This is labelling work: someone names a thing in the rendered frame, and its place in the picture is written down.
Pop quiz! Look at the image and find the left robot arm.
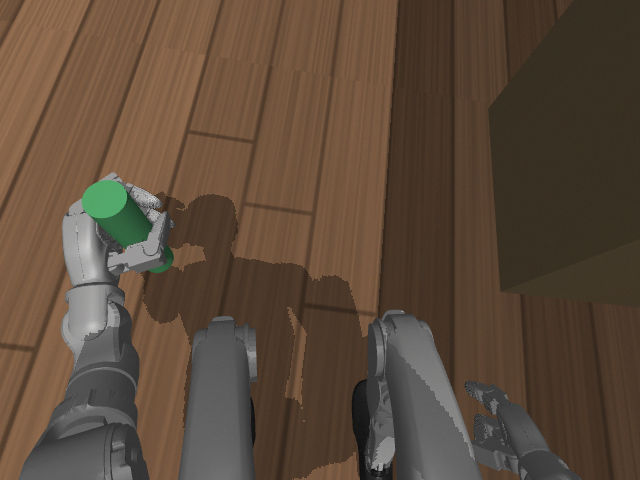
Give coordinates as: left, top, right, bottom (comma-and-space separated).
18, 282, 149, 480

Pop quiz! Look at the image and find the right robot arm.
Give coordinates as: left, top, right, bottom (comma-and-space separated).
518, 450, 582, 480

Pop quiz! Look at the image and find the right robot hand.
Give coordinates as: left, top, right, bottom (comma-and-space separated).
464, 381, 551, 475

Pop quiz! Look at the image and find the left robot hand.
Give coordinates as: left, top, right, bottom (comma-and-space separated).
62, 173, 176, 287

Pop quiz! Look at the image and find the right robot foot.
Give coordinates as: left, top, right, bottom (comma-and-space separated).
352, 379, 393, 480

